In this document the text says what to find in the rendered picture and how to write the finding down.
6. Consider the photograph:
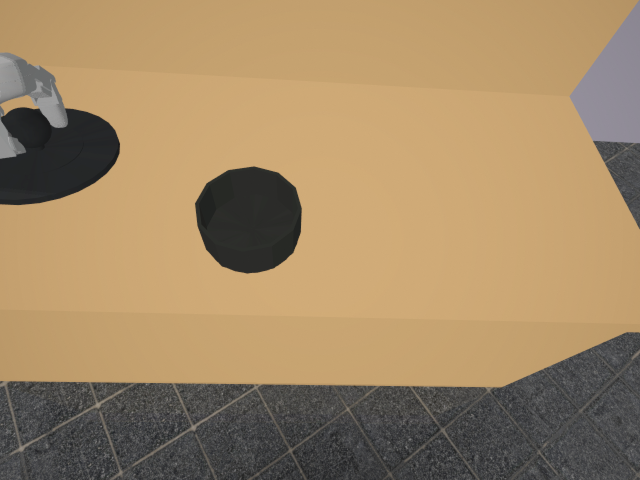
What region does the lid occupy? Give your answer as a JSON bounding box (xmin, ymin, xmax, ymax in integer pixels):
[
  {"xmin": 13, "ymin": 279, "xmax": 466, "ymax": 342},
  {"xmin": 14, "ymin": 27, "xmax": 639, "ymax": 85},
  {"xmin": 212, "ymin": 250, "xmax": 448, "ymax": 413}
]
[{"xmin": 0, "ymin": 108, "xmax": 120, "ymax": 205}]

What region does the table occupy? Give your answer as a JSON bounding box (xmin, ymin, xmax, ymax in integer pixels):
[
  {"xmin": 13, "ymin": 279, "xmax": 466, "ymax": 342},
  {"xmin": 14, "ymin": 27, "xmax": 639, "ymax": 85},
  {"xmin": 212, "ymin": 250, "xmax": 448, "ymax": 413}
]
[{"xmin": 0, "ymin": 0, "xmax": 640, "ymax": 387}]

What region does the left robot hand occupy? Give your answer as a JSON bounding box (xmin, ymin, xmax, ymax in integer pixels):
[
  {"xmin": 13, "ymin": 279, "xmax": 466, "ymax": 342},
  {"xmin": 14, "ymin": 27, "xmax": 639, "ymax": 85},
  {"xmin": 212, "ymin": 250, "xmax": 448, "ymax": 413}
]
[{"xmin": 0, "ymin": 53, "xmax": 68, "ymax": 159}]

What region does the knob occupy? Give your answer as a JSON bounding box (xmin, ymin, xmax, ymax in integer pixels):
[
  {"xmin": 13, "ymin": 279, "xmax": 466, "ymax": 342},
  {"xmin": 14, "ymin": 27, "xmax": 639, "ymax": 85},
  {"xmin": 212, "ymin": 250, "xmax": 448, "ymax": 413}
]
[{"xmin": 3, "ymin": 107, "xmax": 52, "ymax": 148}]

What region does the pot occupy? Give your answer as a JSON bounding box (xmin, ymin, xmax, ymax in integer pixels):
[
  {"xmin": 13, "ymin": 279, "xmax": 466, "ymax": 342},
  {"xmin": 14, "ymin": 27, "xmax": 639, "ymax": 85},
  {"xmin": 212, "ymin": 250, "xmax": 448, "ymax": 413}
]
[{"xmin": 195, "ymin": 166, "xmax": 302, "ymax": 274}]

